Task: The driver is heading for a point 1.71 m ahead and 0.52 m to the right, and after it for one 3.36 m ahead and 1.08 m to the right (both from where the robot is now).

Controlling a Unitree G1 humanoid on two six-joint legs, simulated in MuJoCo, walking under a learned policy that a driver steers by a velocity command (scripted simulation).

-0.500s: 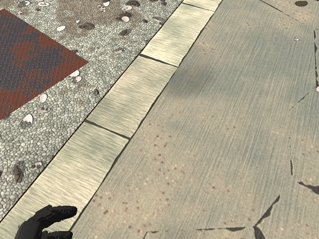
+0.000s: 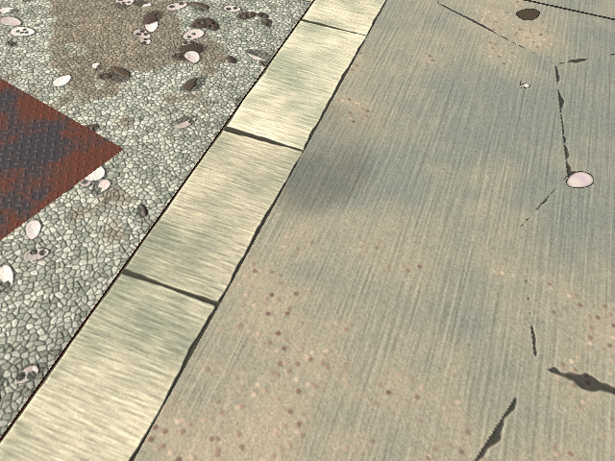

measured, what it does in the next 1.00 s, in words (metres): steps on the spot, turning right: right foot, then left foot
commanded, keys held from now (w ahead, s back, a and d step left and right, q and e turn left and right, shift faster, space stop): e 0.78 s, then no key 0.22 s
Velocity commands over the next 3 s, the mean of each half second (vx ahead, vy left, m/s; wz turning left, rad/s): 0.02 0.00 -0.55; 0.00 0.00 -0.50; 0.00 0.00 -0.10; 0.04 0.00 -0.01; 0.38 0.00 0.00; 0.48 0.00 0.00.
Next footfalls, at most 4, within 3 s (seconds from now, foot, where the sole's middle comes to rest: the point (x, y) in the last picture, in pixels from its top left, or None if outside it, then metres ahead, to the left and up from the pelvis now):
0.30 right None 0.02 -0.15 -0.78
0.78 left None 0.11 0.06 -0.78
1.12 right None -0.06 -0.15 -0.78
2.58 right None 0.32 -0.36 -0.78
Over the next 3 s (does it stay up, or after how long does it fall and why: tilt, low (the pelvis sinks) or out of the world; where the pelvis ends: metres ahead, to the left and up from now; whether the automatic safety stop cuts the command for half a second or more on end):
stays up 0.41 -0.30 0.00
